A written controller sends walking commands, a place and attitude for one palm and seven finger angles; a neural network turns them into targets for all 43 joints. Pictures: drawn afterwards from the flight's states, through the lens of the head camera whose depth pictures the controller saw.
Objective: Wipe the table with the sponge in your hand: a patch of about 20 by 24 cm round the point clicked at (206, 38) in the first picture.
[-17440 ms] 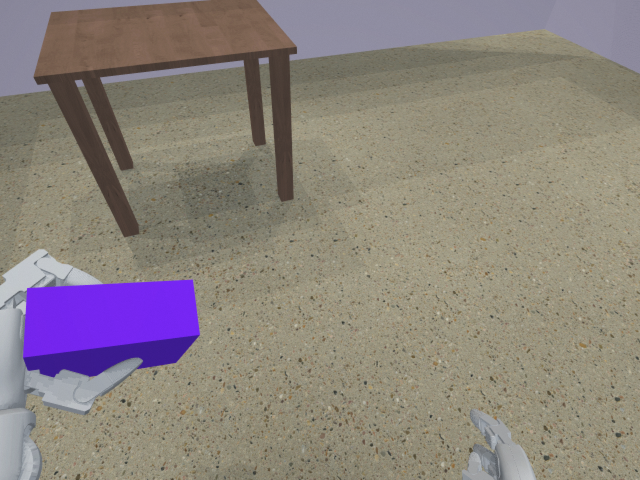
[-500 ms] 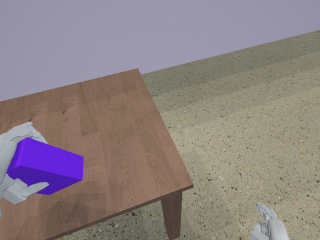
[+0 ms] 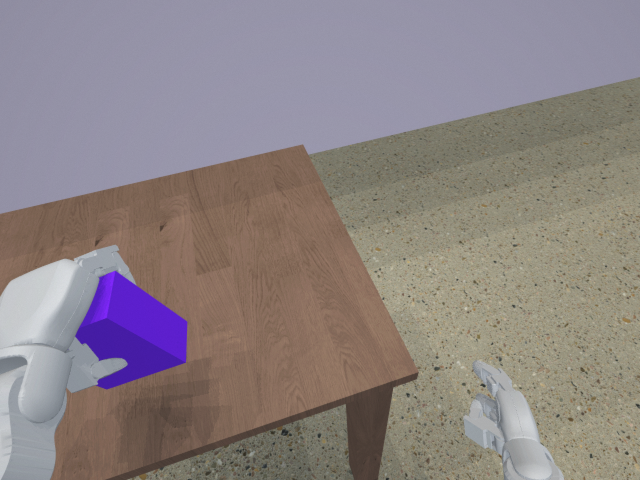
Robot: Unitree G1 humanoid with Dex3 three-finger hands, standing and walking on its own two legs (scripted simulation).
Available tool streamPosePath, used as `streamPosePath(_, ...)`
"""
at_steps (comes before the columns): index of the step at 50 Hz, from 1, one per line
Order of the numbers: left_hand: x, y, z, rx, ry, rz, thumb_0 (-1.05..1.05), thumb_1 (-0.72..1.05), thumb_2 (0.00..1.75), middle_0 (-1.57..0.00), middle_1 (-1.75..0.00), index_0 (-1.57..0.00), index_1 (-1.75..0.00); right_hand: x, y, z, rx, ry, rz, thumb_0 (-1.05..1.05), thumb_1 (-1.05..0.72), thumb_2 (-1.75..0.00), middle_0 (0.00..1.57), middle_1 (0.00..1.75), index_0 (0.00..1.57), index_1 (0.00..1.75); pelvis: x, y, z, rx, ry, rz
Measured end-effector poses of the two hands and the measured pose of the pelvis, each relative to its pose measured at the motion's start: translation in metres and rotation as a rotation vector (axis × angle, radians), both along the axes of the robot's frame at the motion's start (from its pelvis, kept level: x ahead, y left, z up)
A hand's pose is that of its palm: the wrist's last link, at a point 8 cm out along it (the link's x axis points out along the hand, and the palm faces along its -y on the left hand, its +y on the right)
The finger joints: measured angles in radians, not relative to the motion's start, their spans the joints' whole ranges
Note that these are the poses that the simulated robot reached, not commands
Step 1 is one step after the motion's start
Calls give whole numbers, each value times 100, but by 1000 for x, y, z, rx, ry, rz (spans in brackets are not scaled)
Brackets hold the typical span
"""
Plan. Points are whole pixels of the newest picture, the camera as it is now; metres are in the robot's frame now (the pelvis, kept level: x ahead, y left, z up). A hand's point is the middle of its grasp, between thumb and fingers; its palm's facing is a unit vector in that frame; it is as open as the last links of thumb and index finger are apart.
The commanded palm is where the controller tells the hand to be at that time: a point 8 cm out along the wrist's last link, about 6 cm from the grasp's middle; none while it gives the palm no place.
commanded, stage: turn the palm down, sponge in hand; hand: left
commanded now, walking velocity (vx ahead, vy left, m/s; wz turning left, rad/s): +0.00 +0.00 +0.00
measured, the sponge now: (124, 342) +0.22 +0.27 +0.08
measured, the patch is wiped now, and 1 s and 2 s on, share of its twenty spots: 0.00 0.00 0.00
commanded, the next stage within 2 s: move the sponge above the wiping area in 0.76 s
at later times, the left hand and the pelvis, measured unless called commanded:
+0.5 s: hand (98, 314) +0.22 +0.28 +0.14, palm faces +0.09 -0.06 -0.99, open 9.8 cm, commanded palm +0.19 +0.27 +0.20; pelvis +0.00 -0.01 +0.00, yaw +0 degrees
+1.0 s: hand (117, 314) +0.23 +0.26 +0.13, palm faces +0.08 -0.07 -0.99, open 9.8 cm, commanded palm +0.20 +0.25 +0.19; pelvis +0.01 -0.02 +0.00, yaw +0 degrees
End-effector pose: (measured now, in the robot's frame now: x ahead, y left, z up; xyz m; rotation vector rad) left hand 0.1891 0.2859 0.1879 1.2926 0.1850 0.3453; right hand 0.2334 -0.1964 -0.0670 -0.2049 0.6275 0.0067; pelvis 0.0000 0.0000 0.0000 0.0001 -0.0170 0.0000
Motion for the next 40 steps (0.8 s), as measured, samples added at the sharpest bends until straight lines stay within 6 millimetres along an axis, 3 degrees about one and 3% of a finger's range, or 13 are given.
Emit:
streamPosePath(10, 5, 8, 5, 82, 13, 98, 0, -47, 102, -76, -135, -76, -135, 11, 6, 2, 12, 10, 35, 2, -90, -90, 20, 30, 20, 30, -3, -2, 3, 3, -18, 7)
streamPosePath(19, 10, -11, 0, 157, 86, 61, 0, -47, 102, -76, -135, -76, -135, 20, -1, 3, 26, -1, 49, 2, -90, -90, 20, 30, 20, 30, -1, -8, 4, 8, -20, 5)
streamPosePath(40, 18, -27, -1, 162, 82, 56, 0, -46, 103, -76, -135, -76, -135, 21, -27, 1, 27, -7, 15, 2, -90, -90, 20, 30, 20, 30, 5, -23, 3, 11, -24, -2)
